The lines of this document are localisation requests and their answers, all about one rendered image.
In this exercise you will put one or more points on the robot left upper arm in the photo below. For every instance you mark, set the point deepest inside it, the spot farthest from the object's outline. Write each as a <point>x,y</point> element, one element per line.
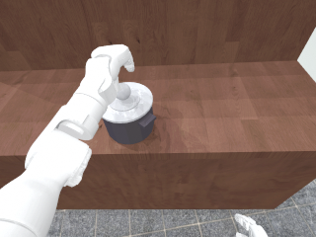
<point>28,203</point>

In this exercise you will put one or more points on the lid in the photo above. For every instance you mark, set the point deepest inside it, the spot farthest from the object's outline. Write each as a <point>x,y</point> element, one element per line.
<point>135,107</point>

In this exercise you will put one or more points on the table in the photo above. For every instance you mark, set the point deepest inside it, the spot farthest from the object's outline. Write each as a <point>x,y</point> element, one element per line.
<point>235,111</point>

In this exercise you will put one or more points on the right robot hand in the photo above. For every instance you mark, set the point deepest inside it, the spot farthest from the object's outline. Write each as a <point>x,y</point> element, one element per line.
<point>250,225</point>

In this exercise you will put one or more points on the pot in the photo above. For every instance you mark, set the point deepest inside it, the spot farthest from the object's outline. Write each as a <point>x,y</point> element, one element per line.
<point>131,132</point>

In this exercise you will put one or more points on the left robot forearm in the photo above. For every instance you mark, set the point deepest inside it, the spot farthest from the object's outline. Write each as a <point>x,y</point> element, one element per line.
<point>80,117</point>

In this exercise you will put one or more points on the left robot hand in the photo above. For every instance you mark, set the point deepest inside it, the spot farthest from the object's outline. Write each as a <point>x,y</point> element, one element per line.
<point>122,54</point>

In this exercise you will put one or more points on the knob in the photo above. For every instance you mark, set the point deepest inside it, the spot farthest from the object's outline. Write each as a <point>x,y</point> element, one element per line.
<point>124,93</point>

